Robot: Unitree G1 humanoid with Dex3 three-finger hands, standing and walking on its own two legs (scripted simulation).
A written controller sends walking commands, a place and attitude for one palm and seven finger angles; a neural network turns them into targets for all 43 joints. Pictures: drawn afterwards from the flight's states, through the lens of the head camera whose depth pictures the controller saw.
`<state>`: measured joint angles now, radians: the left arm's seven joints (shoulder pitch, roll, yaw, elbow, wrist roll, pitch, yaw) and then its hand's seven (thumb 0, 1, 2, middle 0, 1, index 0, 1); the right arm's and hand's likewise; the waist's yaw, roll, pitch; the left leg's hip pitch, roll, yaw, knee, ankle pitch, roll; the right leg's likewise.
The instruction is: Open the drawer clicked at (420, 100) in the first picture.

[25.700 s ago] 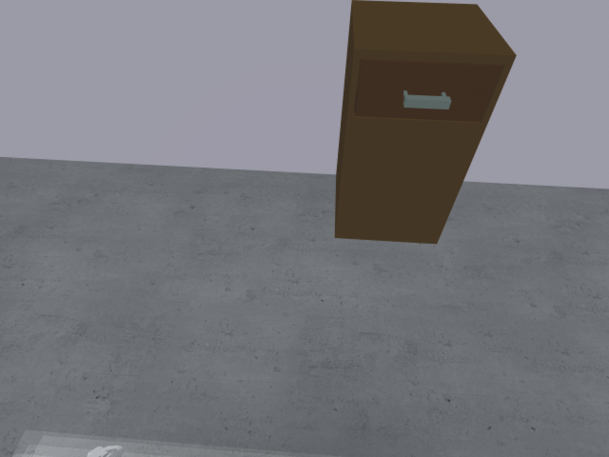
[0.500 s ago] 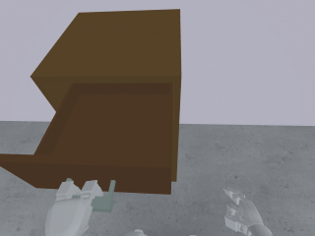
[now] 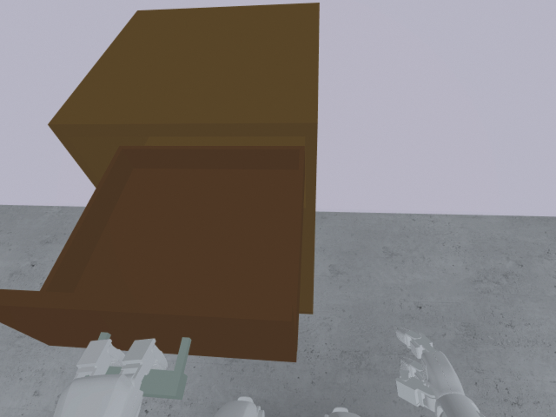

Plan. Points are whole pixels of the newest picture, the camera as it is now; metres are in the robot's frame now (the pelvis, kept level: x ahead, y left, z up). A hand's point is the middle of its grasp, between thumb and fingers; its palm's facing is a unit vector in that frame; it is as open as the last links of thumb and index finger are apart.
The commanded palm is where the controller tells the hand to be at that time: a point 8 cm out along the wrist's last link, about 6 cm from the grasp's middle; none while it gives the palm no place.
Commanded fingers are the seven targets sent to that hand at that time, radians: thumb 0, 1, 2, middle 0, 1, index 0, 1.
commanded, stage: open the thumb to release the handle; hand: left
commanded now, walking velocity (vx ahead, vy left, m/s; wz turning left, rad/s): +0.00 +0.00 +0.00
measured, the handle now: (137, 361) +0.19 +0.21 +0.01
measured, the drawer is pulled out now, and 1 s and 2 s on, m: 0.30 0.30 0.30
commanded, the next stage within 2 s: lift the hand off the handle in 0.60 s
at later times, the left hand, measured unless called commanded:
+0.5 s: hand (126, 409) +0.14 +0.21 +0.00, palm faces -0.04 -0.13 -0.99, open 10.1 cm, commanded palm +0.12 +0.21 +0.05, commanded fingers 0.00 -0.50 0.30 -0.30 -1.20 -0.30 -1.20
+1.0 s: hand (130, 403) +0.15 +0.21 +0.00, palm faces +0.01 -0.12 -0.99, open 13.8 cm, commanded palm +0.14 +0.21 +0.05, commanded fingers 0.00 -0.50 0.30 -0.30 -1.20 -0.30 -1.20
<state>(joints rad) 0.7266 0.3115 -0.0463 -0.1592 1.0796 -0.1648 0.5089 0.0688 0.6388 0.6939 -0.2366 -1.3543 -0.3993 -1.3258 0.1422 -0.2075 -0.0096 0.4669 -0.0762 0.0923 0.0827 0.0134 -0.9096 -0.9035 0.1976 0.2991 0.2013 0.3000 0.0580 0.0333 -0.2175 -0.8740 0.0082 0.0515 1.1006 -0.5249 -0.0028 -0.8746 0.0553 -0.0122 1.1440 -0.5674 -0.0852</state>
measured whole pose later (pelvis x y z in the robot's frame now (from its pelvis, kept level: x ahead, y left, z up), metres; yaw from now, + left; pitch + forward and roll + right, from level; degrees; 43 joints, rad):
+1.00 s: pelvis -0.02 +0.00 +0.01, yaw +2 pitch +15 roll +1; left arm 0.51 0.29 -0.13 -0.01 1.10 -0.07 0.56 0.00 -0.49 0.30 -0.35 -1.24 -0.33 -1.21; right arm 0.16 -0.23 -0.02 0.51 -0.05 0.10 0.03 0.01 -0.91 -0.90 0.20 0.30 0.20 0.30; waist 0.07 0.06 -0.19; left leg -0.86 -0.01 0.00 1.08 -0.48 0.00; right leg -0.83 0.04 -0.06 1.10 -0.52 -0.08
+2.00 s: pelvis +0.00 +0.03 +0.05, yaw -1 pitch +7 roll +0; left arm 0.68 0.37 -0.16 -0.47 0.98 0.02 0.32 -0.01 -0.49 0.30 -0.36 -1.23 -0.40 -1.22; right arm 0.17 -0.23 0.00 0.45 -0.02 0.09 0.10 0.01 -0.91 -0.90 0.20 0.30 0.20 0.30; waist 0.11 0.10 -0.15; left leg -0.52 -0.01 0.05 0.84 -0.43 0.04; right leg -0.50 0.05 0.01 0.84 -0.45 -0.04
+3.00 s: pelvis +0.00 +0.04 +0.08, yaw +0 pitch +1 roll -1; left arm 0.63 0.48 0.02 -0.55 0.86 0.04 0.14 0.00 -0.49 0.30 -0.32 -1.20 -0.32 -1.20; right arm 0.15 -0.26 0.02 0.48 0.01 0.12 0.05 0.01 -0.91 -0.90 0.20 0.30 0.20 0.30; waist 0.12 0.11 -0.07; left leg -0.31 -0.01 0.04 0.61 -0.32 0.04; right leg -0.28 0.05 0.00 0.57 -0.32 -0.03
